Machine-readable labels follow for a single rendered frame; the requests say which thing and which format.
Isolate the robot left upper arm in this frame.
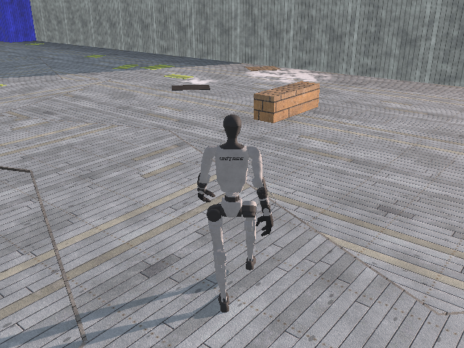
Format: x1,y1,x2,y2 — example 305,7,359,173
199,146,218,183

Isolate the left robot forearm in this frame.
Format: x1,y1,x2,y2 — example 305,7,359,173
197,173,207,194

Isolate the right robot forearm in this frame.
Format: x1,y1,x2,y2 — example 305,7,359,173
257,177,272,216

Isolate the robot right upper arm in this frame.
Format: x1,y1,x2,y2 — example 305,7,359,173
247,146,264,188

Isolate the robot left foot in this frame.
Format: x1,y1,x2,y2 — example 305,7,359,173
218,292,229,312

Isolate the robot left shin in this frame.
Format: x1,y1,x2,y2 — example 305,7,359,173
213,252,227,302

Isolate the left robot hand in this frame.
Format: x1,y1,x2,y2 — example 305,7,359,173
198,189,215,202

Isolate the right robot hand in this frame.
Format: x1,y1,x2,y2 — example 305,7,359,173
256,214,273,236

